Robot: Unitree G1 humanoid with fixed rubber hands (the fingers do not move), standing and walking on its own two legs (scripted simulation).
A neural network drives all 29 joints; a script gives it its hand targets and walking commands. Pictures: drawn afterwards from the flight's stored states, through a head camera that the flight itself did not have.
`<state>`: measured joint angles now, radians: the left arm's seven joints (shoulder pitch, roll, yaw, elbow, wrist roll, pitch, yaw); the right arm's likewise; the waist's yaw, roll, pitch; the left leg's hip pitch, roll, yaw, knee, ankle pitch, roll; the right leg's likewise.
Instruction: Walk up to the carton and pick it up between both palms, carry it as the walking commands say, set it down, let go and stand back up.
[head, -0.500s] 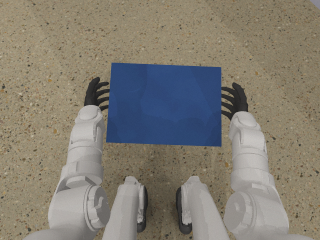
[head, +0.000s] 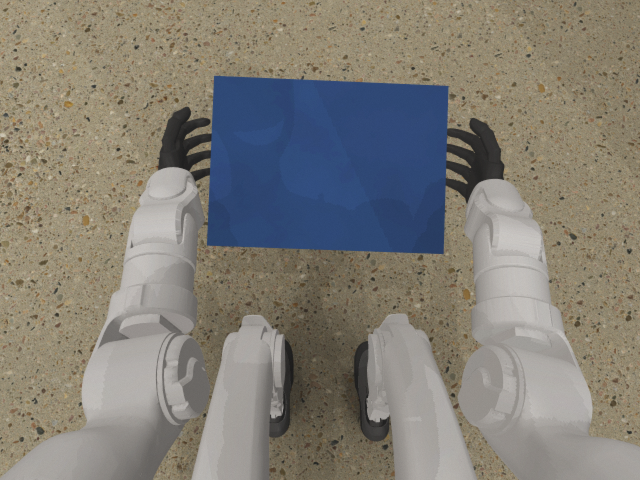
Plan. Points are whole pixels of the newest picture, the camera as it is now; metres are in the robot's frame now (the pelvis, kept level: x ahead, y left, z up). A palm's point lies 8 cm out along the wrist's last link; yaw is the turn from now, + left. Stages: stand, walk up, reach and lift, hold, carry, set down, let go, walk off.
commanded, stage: set down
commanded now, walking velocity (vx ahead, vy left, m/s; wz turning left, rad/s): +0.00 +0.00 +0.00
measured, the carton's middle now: (325, 178) +0.49 +0.00 -0.16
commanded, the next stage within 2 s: none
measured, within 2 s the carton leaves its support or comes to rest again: neither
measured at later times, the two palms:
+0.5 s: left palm (195, 183) +0.48 +0.19 -0.16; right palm (451, 189) +0.47 -0.18 -0.16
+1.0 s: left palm (208, 192) +0.50 +0.19 -0.25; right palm (427, 194) +0.49 -0.18 -0.25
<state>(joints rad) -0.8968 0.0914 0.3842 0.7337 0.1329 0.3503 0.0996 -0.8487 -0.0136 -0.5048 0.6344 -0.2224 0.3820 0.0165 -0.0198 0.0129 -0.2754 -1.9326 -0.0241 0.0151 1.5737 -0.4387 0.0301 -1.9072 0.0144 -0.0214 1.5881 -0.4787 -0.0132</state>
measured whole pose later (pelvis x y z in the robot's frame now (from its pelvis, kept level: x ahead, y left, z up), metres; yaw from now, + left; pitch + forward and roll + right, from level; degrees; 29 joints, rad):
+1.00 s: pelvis -0.02 +0.00 -0.13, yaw -1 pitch +46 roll -2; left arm -1.22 0.27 0.25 0.92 -0.04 0.25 0.14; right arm -1.15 -0.16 -0.40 0.78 -0.06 0.29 -0.06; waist 0.00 0.00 0.01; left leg -2.31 -0.01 0.03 1.99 -0.48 0.04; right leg -2.28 0.02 -0.03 2.01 -0.52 -0.01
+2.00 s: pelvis -0.04 -0.01 -0.18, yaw -1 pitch +33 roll -1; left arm -1.52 0.44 0.03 1.24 -0.24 0.13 0.08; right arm -1.46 -0.33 -0.16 1.12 0.19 0.15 -0.10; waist -0.01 -0.02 0.41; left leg -2.29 0.00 0.02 2.20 -0.49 0.03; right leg -2.27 0.03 -0.05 2.22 -0.52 -0.03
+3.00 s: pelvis -0.02 +0.00 -0.19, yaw -1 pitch +34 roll -1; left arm -1.46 0.41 0.16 1.19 -0.16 0.08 0.03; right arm -1.42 -0.32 -0.25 1.10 0.11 0.11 -0.02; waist -0.01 -0.01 0.38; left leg -2.31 0.00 0.03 2.25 -0.54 0.04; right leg -2.28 0.03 -0.04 2.26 -0.58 -0.02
